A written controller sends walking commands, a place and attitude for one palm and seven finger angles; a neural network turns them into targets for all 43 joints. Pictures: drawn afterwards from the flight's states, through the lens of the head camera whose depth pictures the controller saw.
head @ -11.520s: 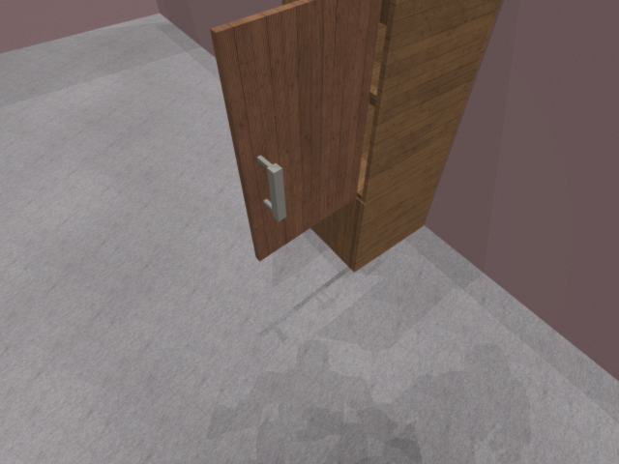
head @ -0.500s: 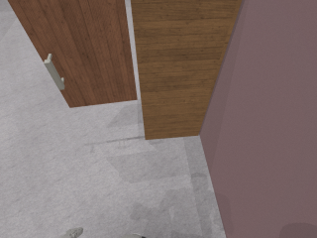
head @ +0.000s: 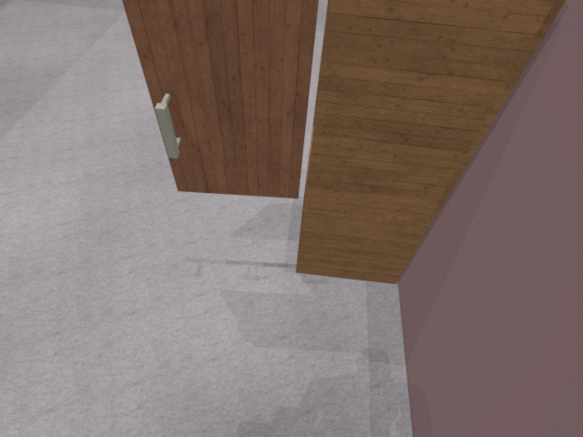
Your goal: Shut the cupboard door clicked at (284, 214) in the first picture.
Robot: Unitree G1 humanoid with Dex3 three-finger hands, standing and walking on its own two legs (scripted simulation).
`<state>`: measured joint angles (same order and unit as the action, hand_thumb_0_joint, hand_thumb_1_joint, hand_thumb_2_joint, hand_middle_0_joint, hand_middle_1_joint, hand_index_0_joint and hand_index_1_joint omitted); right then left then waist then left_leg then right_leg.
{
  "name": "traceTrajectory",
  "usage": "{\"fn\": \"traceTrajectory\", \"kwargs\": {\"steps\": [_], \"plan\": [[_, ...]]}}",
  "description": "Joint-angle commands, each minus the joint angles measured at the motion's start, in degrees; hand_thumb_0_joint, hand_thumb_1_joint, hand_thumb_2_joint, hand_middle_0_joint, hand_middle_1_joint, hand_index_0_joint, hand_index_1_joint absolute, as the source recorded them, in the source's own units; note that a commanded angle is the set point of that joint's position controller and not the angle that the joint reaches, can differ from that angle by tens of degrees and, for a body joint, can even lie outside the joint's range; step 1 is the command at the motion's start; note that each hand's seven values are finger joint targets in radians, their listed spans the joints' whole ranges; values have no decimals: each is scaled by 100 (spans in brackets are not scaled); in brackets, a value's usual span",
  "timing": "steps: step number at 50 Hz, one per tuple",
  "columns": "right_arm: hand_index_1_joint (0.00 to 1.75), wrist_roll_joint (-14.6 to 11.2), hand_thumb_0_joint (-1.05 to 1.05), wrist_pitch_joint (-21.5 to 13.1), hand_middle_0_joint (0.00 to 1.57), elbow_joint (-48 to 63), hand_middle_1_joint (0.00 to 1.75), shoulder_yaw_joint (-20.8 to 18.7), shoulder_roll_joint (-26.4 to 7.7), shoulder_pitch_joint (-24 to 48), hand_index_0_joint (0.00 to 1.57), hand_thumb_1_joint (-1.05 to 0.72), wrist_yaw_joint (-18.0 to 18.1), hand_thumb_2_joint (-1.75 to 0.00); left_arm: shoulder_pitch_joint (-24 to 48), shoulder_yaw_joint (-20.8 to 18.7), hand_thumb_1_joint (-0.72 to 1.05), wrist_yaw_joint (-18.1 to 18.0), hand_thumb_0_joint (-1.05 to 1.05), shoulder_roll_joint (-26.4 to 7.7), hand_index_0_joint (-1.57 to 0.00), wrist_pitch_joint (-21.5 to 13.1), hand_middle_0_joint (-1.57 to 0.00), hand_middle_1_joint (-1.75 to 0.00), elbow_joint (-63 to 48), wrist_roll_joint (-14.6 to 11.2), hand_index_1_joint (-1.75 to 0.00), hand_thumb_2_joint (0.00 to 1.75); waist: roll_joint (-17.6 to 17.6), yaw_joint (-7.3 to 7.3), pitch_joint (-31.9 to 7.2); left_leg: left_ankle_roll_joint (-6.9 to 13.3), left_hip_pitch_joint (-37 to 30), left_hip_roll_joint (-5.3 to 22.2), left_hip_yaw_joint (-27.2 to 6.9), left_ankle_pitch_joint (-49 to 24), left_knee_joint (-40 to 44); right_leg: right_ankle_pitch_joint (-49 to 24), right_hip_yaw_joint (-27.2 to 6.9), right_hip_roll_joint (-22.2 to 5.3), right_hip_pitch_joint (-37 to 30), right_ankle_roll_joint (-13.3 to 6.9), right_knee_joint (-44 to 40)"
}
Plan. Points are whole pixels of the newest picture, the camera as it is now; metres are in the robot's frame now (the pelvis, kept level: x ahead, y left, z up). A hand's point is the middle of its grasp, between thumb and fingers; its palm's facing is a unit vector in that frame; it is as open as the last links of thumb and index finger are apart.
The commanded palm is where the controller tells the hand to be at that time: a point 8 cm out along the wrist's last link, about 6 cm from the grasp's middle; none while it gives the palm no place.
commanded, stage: take the last steps up to it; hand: left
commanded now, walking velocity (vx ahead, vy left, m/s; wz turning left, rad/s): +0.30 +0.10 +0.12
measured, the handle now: (170, 126) +0.76 +0.36 -0.08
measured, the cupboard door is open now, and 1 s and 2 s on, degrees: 94 94 94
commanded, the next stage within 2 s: come to a stop and stand still in 0.52 s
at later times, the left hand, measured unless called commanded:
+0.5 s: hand out of the picture +0.09 +0.18 -0.17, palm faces +0.15 -0.98 -0.16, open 7.3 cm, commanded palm none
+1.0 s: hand (171, 316) +0.33 +0.25 -0.17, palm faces +0.04 -0.97 -0.25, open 7.3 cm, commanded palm none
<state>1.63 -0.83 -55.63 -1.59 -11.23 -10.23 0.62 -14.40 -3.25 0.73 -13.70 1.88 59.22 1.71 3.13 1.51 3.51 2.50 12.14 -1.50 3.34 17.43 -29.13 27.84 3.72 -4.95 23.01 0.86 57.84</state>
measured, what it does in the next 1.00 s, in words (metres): walks ahead: right foot, then left foot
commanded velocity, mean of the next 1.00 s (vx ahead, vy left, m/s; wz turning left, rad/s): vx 0.04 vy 0.02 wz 0.02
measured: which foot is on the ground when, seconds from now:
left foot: down 0.00-0.20, up 0.22-0.54, down 0.56-0.94, up 0.96-1.00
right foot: up 0.00-0.18, down 0.20-0.56, up 0.58-0.86, down 0.88-1.00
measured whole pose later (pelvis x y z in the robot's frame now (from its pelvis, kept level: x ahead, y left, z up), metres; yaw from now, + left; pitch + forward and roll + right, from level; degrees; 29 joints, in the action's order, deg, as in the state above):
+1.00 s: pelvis +0.25 +0.05 -0.01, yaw +3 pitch +1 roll +1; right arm 0.4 2.7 -59.3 -3.1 -10.3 -9.9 1.9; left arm -8.1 -2.1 -1.3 -11.3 0.8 55.6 1.8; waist 0.0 -0.8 4.3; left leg -0.4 18.7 1.0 5.3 25.9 -42.6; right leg 17.9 4.3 -1.5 17.9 -2.0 34.9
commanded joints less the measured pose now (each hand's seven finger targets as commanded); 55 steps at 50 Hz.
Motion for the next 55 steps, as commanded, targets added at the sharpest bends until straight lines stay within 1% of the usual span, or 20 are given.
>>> {"fn": "traceTrajectory", "kwargs": {"steps": [1, 5, 8, 9, 10, 11, 13, 17, 23, 26, 28, 29, 31, 33, 36, 43, 45, 47, 49, 55], "plan": [[30, -7, 0, -132, 20, 64, 30, -200, -958, -539, 20, -90, 56, -90, 429, 14, 90, 69, 0, -209, -20, -254, -20, -30, -625, -29, -30, 90, -1012, -178, -95, 885, -429, 1428, -1403, -501, 1658, -458, -50, -92, 633, -16, -407], [30, -11, 0, -124, 20, -84, 30, -216, -938, -679, 20, -90, 17, -90, 476, 45, 90, 79, 0, -129, -20, -302, -20, -30, -671, -17, -30, 90, -911, -174, -22, 839, -145, 1301, -1215, -218, 1539, -617, 244, 129, -209, 17, -1702], [30, -70, 0, -101, 20, -152, 30, -206, -807, -557, 20, -90, 1, -90, -258, -55, 90, 50, 0, -277, -20, -362, -20, -30, -406, -6, -30, 90, -464, 195, -28, 442, 790, 837, -806, 468, 667, -1164, 219, 202, -1884, 2, -2875], [30, -113, 0, -109, 20, -103, 30, -174, -602, -546, 20, -90, -32, -90, -781, -143, 90, 9, 0, -604, -20, -423, -20, -30, -283, 19, -30, 90, 266, 430, -156, 169, 1611, 318, -344, 845, -380, -454, -714, -456, -2810, -228, -3517], [30, -108, 0, -117, 20, 68, 30, -150, -364, -567, 20, -90, -75, -90, -1330, -265, 90, -35, 0, -1138, -20, -454, -20, -30, -161, 25, -30, 90, 1583, 593, -239, -106, 2549, -183, 163, 1547, -1786, 209, -2713, -1917, -3348, -823, -4473], [30, -47, 0, -75, 20, 181, 30, -210, -684, -195, 20, -90, -90, -90, -1452, -269, 90, -94, 0, -1170, -20, -457, -20, -30, -179, -34, -30, 90, 1290, 651, -62, -134, 2650, 147, -311, 1752, -2915, 924, -3462, -2363, -2693, -1249, -5023], [30, -16, 0, -27, 20, 134, 30, -265, -592, 11, 20, -90, -139, -90, -736, -169, 90, -152, 0, -734, -20, -482, -20, -30, -300, -36, -30, 90, 912, 271, 496, -181, 2787, 560, -627, 778, -3513, 1075, -2787, -2072, -1648, -1177, -5126], [30, -19, 0, 28, 20, -111, 30, -187, -149, -312, 20, -90, -245, -90, -561, -92, 90, -133, 0, -334, -20, -649, -20, -30, -212, -32, -30, 90, 540, -27, 76, -414, 1977, 652, -140, -208, -2405, -1775, -611, -1350, -1510, -777, -4857], [30, -54, 0, -88, 20, 9, 30, -133, -16, -33, 20, -90, -289, -90, -795, -128, 90, -127, 0, -552, -20, -619, -20, -30, 180, -15, -30, 90, 648, 83, -98, -397, 1148, 324, 335, -438, -590, -2853, -135, -1248, -1748, -670, -4234], [30, -18, 0, -177, 20, -276, 30, -197, -374, -940, 20, -90, -205, -90, -554, -124, 90, -119, 0, -433, -20, -515, -20, -30, 175, -31, -30, 90, 90, -430, -277, -296, -658, 217, 427, -796, 305, -2329, 246, -867, -833, -385, -3071], [30, 47, 0, -192, 20, -458, 30, -420, -1370, -2104, 20, -90, -15, -90, -615, -2, 90, -101, 0, 92, -20, -473, -20, -30, -106, -96, -30, 90, -1990, -796, -1024, 744, -2040, 2312, -2215, -1388, 1007, 828, 727, 281, 834, -3, -108], [30, 28, 0, -156, 20, -458, 30, -367, -1254, -2027, 20, -90, 41, -90, -198, 48, 90, -135, 0, 46, -20, -456, -20, -30, -245, -61, -30, 90, -1559, -786, -825, 1000, -1502, 2434, -2305, -1101, 1206, 878, 154, 162, 1029, -167, 843], [30, -5, 0, -189, 20, -268, 30, -241, -832, -1220, 20, -90, 94, -90, -2, 36, 90, -117, 0, 73, -20, -442, -20, -30, -185, -65, -30, 90, -1504, -463, -430, 974, -628, 2252, -1858, -1061, 1417, 65, -237, -192, 1255, -183, 1371], [30, -1, 0, -259, 20, -178, 30, -80, -481, -721, 20, -90, 157, -90, -306, 102, 90, -124, 0, 276, -20, -340, -20, -30, 33, -81, -30, 90, -741, -143, -298, 724, -1, 1972, -1046, -2611, 1370, -374, -361, -291, 518, -48, 517], [30, -27, 0, -227, 20, -195, 30, -44, -494, -348, 20, -90, 216, -90, -628, 166, 90, -203, 0, 325, -20, -185, -20, -30, 162, -123, -30, 90, -711, 28, -742, 625, 10, 1799, -396, -4239, 1003, -510, -171, -48, -666, 35, -1213], [30, -71, 0, 134, 20, -165, 30, -292, -818, -191, 20, -90, 223, -90, -339, -46, 90, -214, 0, -311, -20, 3, -20, -30, -293, -21, -30, 90, -703, -2, -346, 298, 331, 1613, -577, -2927, 366, -2400, -225, 74, -1030, -182, -2435], [30, -91, 0, 194, 20, -122, 30, -329, -717, -322, 20, -90, 187, -90, -152, -58, 90, -209, 0, -514, -20, -13, -20, -30, -485, 18, -30, 90, -233, -84, -308, 9, 518, 1109, -295, -1761, -43, -3574, -703, -354, -966, -426, -2653], [30, -127, 0, 281, 20, -98, 30, -287, -372, -486, 20, -90, 140, -90, -91, -82, 90, -240, 0, -756, -20, -113, -20, -30, -511, -12, -30, 90, 1006, -128, -775, -380, 604, 190, 299, 409, -1397, -5020, -1661, -1360, -1273, -1070, -3442], [30, -140, 0, 356, 20, -27, 30, -268, -301, -260, 20, -90, 140, -90, -77, -92, 90, -316, 0, -695, -20, -164, -20, -30, -472, -37, -30, 90, 841, 11, -841, -392, 1021, 120, -288, 1741, -2685, -6031, -1682, -1601, -1593, -1538, -3491], [30, -162, 0, 297, 20, -117, 30, -159, -190, -310, 20, -90, 93, -90, 181, -144, 90, -340, 0, -763, -20, -186, -20, -30, -501, -32, -30, 90, 605, -29, -891, -556, 944, 119, -132, 1068, -1244, -5973, -1063, -1118, -2290, -1224, -3209]]}}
